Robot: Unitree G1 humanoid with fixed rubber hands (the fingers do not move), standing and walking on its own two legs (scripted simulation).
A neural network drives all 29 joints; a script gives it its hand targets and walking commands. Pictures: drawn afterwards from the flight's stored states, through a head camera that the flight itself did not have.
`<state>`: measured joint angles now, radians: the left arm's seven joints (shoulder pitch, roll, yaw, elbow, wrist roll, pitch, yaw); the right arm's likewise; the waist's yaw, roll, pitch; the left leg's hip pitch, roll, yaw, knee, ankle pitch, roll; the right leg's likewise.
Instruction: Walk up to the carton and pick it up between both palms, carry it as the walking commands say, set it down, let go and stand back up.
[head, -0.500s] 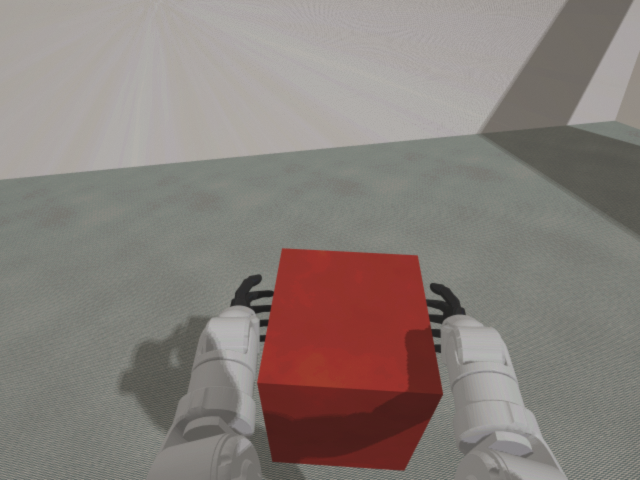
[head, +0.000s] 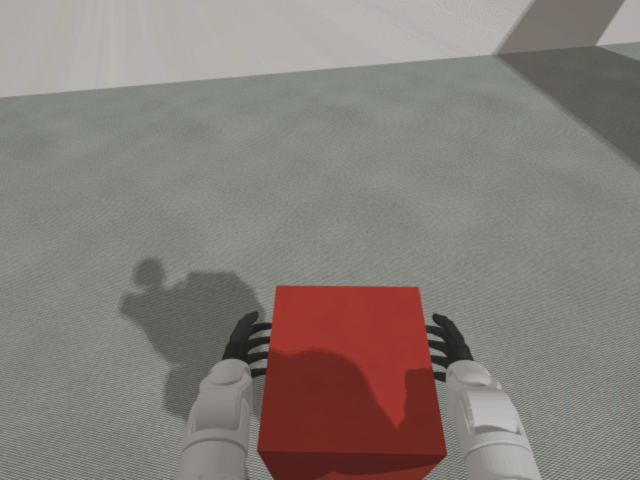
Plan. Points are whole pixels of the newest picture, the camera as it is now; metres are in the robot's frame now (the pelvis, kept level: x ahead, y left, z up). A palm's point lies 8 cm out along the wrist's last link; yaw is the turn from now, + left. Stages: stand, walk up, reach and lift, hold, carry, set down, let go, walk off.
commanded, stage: set down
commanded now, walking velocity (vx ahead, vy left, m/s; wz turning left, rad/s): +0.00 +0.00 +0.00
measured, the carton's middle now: (345, 393) +0.29 -0.01 -0.08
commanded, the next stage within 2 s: none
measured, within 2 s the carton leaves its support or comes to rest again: neither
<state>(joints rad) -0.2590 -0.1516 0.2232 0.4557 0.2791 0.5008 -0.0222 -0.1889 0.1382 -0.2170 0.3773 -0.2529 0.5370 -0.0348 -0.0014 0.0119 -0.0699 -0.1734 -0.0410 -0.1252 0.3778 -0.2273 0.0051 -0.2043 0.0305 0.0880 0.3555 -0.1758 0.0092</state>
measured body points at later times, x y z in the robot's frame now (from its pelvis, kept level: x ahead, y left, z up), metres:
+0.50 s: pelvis -0.04 +0.01 -0.04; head +0.07 +0.00 +0.40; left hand +0.31 +0.12 -0.09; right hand +0.29 -0.17 -0.10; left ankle -0.02 +0.12 -0.75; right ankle +0.01 -0.13 -0.75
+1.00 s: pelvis -0.05 -0.01 -0.10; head +0.11 -0.03 +0.32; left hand +0.34 +0.12 -0.15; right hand +0.32 -0.17 -0.17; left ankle -0.02 +0.12 -0.75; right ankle +0.00 -0.13 -0.75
